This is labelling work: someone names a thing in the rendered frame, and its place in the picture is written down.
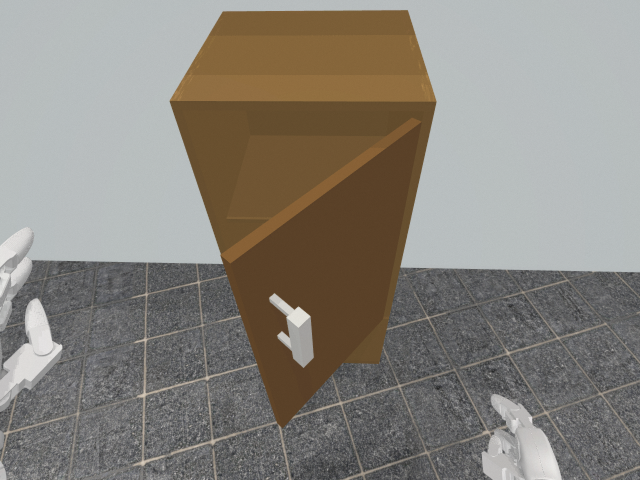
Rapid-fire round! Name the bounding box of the cupboard door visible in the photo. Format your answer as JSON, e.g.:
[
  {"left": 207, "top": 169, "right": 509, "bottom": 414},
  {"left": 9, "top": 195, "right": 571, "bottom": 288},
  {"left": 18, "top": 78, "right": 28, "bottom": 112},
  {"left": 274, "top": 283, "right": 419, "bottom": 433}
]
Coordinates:
[{"left": 220, "top": 118, "right": 422, "bottom": 429}]

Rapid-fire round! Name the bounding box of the handle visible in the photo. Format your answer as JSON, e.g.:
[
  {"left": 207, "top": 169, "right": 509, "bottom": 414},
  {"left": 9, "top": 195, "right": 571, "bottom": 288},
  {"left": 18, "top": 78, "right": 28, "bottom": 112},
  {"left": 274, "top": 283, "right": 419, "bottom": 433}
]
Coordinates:
[{"left": 269, "top": 293, "right": 314, "bottom": 368}]

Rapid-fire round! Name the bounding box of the left robot hand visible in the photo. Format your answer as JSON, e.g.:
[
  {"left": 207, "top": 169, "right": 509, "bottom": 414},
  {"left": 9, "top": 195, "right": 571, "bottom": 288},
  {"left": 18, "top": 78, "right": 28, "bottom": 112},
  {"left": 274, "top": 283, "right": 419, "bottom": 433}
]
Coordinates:
[{"left": 0, "top": 227, "right": 62, "bottom": 412}]

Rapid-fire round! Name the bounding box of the right robot hand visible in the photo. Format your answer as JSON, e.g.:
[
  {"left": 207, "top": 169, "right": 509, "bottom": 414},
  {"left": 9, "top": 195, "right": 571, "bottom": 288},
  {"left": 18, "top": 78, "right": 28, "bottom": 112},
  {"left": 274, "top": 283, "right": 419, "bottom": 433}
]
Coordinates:
[{"left": 482, "top": 394, "right": 562, "bottom": 480}]

